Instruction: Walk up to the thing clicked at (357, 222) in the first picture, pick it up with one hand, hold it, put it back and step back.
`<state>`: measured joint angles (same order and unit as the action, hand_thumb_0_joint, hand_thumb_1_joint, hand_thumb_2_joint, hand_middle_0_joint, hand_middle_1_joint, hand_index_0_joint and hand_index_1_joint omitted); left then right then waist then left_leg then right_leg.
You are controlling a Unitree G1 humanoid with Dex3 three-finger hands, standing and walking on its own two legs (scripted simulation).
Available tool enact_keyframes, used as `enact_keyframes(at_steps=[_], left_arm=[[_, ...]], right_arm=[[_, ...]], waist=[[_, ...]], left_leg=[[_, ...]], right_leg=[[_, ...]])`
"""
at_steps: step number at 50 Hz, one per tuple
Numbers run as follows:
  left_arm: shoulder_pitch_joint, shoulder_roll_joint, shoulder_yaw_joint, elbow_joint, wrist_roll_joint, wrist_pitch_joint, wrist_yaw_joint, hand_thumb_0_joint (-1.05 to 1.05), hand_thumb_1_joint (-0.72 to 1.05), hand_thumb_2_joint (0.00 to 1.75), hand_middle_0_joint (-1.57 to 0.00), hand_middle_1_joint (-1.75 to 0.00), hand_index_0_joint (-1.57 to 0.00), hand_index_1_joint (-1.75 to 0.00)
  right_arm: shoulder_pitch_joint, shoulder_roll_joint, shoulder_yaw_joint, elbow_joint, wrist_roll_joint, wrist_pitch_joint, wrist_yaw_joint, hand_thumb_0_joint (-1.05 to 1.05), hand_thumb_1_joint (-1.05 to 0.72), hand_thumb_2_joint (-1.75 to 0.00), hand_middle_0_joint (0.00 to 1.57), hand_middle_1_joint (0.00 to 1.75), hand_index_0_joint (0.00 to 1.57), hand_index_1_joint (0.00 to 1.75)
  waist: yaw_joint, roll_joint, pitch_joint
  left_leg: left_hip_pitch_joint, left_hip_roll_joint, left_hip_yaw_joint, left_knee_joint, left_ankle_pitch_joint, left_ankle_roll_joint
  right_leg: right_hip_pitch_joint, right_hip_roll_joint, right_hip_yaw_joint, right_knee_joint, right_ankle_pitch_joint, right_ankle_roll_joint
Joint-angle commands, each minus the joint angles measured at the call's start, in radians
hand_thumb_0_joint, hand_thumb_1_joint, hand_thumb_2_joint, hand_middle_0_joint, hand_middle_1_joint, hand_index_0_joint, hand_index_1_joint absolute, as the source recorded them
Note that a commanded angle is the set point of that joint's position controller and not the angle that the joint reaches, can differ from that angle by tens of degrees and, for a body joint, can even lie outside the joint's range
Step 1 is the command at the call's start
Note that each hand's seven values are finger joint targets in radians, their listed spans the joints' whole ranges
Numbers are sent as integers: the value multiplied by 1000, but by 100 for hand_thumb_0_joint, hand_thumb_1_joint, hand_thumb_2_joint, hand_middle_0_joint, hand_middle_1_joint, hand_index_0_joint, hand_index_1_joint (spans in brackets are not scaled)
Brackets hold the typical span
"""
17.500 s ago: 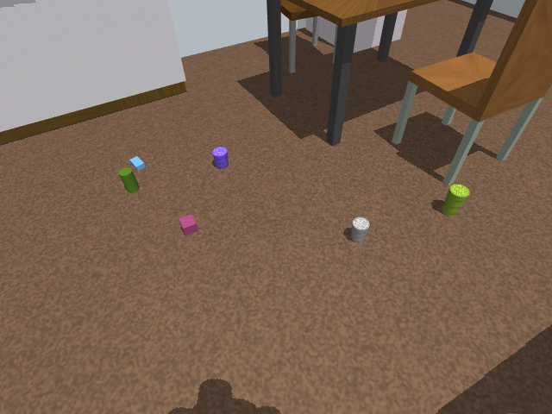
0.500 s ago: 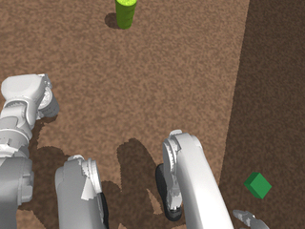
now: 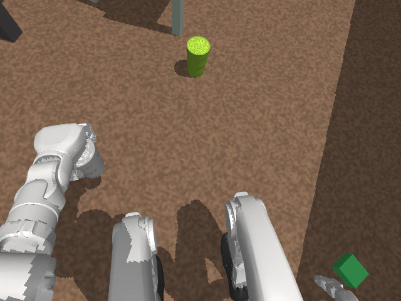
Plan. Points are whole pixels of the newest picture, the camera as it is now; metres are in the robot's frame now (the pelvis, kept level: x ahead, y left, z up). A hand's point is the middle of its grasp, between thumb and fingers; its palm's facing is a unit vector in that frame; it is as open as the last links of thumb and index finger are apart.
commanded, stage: lift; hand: left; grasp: from above
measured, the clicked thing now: (86, 160) +0.45 +0.22 -0.17
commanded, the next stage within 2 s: hold in 1.10 s
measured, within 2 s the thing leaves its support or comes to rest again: neither
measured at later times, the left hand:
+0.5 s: hand (13, 151) +0.39 +0.23 +0.09, palm faces -0.46 -0.08 -0.88, open 9.8 cm
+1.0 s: hand out of the picture +0.38 +0.22 +0.19, palm faces -0.44 -0.08 -0.89, open 9.8 cm
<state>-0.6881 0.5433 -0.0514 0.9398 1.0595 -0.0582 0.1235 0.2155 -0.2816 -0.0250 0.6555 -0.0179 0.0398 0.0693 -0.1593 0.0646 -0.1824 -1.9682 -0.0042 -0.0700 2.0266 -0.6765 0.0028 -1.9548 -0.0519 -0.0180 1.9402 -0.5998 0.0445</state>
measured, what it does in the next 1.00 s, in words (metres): rises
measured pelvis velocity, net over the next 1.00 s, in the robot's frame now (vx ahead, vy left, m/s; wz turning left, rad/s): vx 0.06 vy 0.00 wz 0.01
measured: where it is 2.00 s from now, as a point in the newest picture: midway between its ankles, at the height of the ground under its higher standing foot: (196, 292)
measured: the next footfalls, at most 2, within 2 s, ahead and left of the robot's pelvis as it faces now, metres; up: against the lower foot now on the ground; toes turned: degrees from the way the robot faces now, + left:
none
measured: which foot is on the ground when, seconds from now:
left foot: down 0.00-1.00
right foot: down 0.00-1.00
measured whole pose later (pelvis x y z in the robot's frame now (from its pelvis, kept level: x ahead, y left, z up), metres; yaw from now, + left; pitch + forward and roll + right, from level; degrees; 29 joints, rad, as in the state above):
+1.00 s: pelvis +0.06 +0.00 +0.27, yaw +1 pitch +12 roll -1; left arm -0.36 0.37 -0.18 0.87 1.00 0.03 0.16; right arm 0.26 -0.24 -0.04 0.74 0.04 0.02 -0.05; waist -0.07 0.03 -0.09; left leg -0.70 0.03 0.01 0.93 -0.43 0.00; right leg -0.73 -0.03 0.01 0.88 -0.36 0.04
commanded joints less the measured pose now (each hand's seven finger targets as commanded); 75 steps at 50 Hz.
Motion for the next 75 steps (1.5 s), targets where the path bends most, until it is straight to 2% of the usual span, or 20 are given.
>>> enact_keyframes(at_steps=[1, 6, 7, 10, 11, 13, 14, 16, 17, 18, 19, 20, 22, 31, 44, 51, 66, 67, 72, 75], left_arm=[[-344, 271, 75, -267, -15, 15, 56, 0, 58, 88, -102, -72, -100, -74], [-301, 202, 35, -329, -35, 52, 51, 0, 57, 90, -101, -74, -99, -77], [-267, 223, 48, -310, -35, 60, 49, 0, 56, 91, -102, -75, -99, -77], [-179, 156, 6, -282, -48, 79, 33, 0, 58, 95, -104, -76, -101, -79], [-208, 169, 13, -335, -60, 80, 30, 0, 58, 95, -104, -75, -101, -79], [-136, 138, -4, -305, -67, 91, 21, 0, 58, 95, -104, -77, -100, -80], [-182, 155, -1, -392, -77, 87, 22, 0, 57, 95, -103, -77, -99, -80], [-139, 152, 0, -370, -81, 93, 24, 0, 58, 93, -103, -76, -101, -80], [-80, 122, -14, -324, -81, 97, 22, 0, 55, 96, -103, -76, -99, -80], [-131, 142, -8, -380, -80, 92, 25, 0, 55, 95, -102, -77, -98, -81], [-82, 155, 10, -308, -69, 98, 29, 0, 55, 91, -101, -76, -98, -79], [-112, 139, -8, -350, -72, 92, 29, 0, 54, 90, -99, -77, -97, -80], [-83, 117, -20, -284, -63, 92, 30, 0, 52, 90, -97, -78, -95, -80], [-35, 58, -57, -263, -66, 79, 49, 0, 47, 90, -92, -82, -90, -84], [5, 56, -47, -255, -52, 87, 92, 0, 53, 90, -95, -84, -94, -84], [28, 16, -72, -246, -73, 89, 72, 0, 56, 91, -95, -88, -96, -87], [7, 55, -65, -312, -36, 76, 49, 0, 56, 91, -96, -83, -96, -83], [13, 40, -69, -303, -39, 76, 45, 0, 55, 90, -94, -84, -95, -83], [52, 35, -70, -315, -50, 79, 21, 0, 54, 96, -97, -82, -95, -84], [54, 27, -79, -327, -56, 73, -3, 0, 55, 93, -95, -83, -95, -83]], right_arm=[[142, -199, -83, -64, 10, -11, -38, 0, -91, -91, 20, 30, 20, 30], [109, -176, -84, -63, 23, -8, -64, 0, -91, -91, 20, 30, 20, 30], [104, -176, -84, -57, 26, -6, -69, 0, -91, -91, 20, 30, 20, 30], [85, -157, -78, -51, 31, -6, -82, 0, -91, -91, 20, 30, 20, 30], [82, -156, -79, -54, 35, -7, -88, 0, -91, -91, 20, 30, 20, 30], [74, -145, -75, -47, 40, -7, -98, 0, -91, -91, 20, 30, 20, 30], [70, -141, -75, -55, 44, -9, -103, 0, -91, -91, 20, 30, 20, 30], [58, -134, -69, -44, 48, -11, -115, 0, -91, -91, 20, 30, 20, 30], [55, -126, -65, -41, 50, -12, -118, 0, -91, -91, 20, 30, 20, 30], [56, -128, -66, -44, 54, -15, -124, 0, -91, -91, 20, 30, 20, 30], [53, -128, -62, -31, 53, -15, -127, 0, -91, -91, 20, 30, 20, 30], [52, -121, -64, -34, 55, -17, -131, 0, -91, -91, 20, 30, 20, 30], [55, -121, -57, -21, 56, -22, -135, 0, -91, -91, 20, 30, 20, 30], [66, -111, -56, -12, 51, -49, -141, 0, -92, -91, 20, 30, 20, 30], [77, -113, -64, -8, 47, -53, -128, 0, -91, -91, 20, 30, 20, 30], [71, -112, -70, -19, 53, -47, -121, 0, -91, -91, 20, 30, 20, 30], [37, -125, -79, -32, 59, -35, -119, 0, -91, -90, 20, 30, 20, 30], [38, -125, -80, -32, 60, -35, -116, 0, -91, -90, 20, 30, 20, 30], [27, -126, -81, -44, 60, -34, -112, 0, -91, -90, 20, 30, 20, 30], [19, -124, -82, -52, 62, -31, -112, 0, -91, -90, 20, 30, 20, 30]], waist=[[-10, 144, -654], [2, 145, -651], [15, 140, -636], [15, 99, -581], [20, 89, -600], [24, 82, -528], [31, 82, -570], [37, 70, -500], [32, 37, -454], [35, 42, -468], [45, 29, -420], [46, 44, -424], [44, 25, -361], [71, 23, -314], [98, 5, -245], [98, -33, -210], [117, -20, -167], [107, -19, -174], [126, -30, -163], [118, -45, -148]], left_leg=[[589, -17, 14, -382, 132, 16], [712, -11, 19, -493, 154, 14], [729, -12, 25, -511, 153, 15], [770, -12, 40, -565, 180, 16], [801, -12, 39, -591, 178, 17], [830, -8, 44, -630, 193, 16], [866, -10, 49, -652, 201, 18], [898, -4, 42, -712, 184, 14], [909, -5, 48, -725, 193, 17], [935, -4, 42, -755, 189, 17], [954, 0, 34, -782, 199, 12], [983, 0, 42, -803, 202, 13], [1018, 6, 24, -854, 214, 8], [1207, 3, 43, -1026, 294, 8], [1433, -3, 64, -1215, 456, -2], [1508, -5, 70, -1290, 506, 0], [1648, -5, 82, -1399, 606, -7], [1659, -8, 86, -1400, 610, -8], [1672, -8, 88, -1423, 648, -8], [1677, -9, 95, -1436, 637, -3]], right_leg=[[452, 42, -54, -289, 131, -74], [565, 48, -49, -391, 146, -71], [594, 48, -46, -421, 144, -68], [670, 54, -39, -494, 156, -67], [709, 53, -35, -524, 156, -66], [737, 56, -32, -567, 164, -65], [794, 57, -26, -599, 173, -65], [826, 58, -22, -644, 162, -62], [846, 61, -21, -674, 167, -60], [884, 62, -15, -699, 163, -61], [886, 58, -14, -711, 170, -60], [916, 64, -12, -737, 170, -62], [929, 63, -12, -771, 177, -61], [1142, 74, -4, -961, 252, -59], [1357, 72, 0, -1146, 388, -55], [1451, 72, 3, -1234, 435, -50], [1552, 75, -2, -1331, 510, -54], [1558, 74, 2, -1335, 518, -53], [1602, 76, 0, -1352, 548, -53], [1614, 76, 5, -1366, 550, -51]])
